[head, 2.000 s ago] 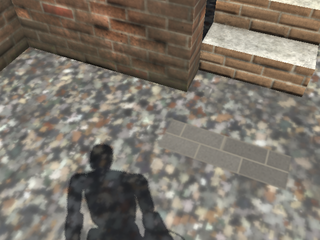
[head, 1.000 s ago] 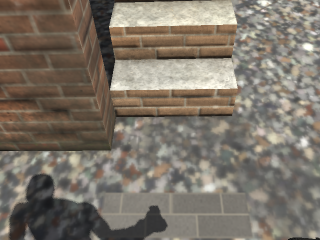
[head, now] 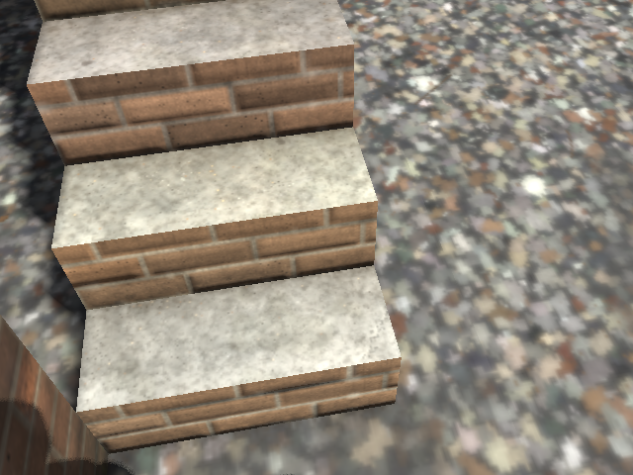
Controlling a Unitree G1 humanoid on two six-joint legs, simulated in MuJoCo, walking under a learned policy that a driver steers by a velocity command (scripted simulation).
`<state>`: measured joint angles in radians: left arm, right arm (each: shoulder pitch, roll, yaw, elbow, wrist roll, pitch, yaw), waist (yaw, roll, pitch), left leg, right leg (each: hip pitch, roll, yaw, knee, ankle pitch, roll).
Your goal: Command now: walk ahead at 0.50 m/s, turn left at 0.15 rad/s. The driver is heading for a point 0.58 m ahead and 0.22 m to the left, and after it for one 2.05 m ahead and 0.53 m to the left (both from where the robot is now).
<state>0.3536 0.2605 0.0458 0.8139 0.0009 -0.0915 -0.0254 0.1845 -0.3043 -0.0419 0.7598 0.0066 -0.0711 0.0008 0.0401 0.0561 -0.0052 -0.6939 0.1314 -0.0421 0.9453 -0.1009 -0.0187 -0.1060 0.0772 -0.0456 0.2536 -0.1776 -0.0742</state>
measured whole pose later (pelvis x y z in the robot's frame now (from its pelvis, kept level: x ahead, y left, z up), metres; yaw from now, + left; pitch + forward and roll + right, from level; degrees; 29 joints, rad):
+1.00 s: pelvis +0.39 +0.09 +0.00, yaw +33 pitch +2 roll -1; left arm 0.37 0.24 0.06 0.72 0.02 -0.06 0.05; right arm 0.10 -0.24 -0.04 0.57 0.02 0.00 0.00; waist 0.06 0.04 0.04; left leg -0.80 0.06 -0.05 1.42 -0.32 -0.09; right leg -0.18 -0.04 -0.15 0.40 -0.25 -0.01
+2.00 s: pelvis +0.68 +0.21 +0.19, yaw +10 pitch +1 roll +5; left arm 0.53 0.13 -0.02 0.85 0.03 0.00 -0.02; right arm -0.07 -0.08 0.08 0.48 0.00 -0.12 0.04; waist 0.03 0.04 -0.04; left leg -1.22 0.00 0.01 2.29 -0.22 0.09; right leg -0.28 0.06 0.14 0.61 -0.33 -0.08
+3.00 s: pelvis +1.09 +0.23 +0.44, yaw +7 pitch +7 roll +0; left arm 0.59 0.35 0.06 1.04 -0.03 -0.04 0.02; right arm -0.31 -0.17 0.07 0.51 -0.02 -0.08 0.09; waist 0.12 -0.04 -0.03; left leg -0.25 -0.06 0.04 0.96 -0.48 0.16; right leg -0.26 -0.09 0.07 0.73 -0.15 -0.01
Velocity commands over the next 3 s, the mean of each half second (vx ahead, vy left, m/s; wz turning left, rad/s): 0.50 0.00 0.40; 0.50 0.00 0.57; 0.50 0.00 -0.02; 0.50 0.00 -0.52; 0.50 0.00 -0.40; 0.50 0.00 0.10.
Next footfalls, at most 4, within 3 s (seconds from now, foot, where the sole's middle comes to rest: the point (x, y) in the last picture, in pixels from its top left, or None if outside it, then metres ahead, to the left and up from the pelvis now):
0.26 left None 0.30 0.15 -0.78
0.70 right None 0.47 0.00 -0.78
1.18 left None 0.42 0.35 -0.78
1.70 right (281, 338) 0.71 0.16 -0.58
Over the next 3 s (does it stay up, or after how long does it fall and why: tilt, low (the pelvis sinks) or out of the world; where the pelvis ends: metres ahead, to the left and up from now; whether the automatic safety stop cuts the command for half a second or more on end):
stays up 1.09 0.23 0.44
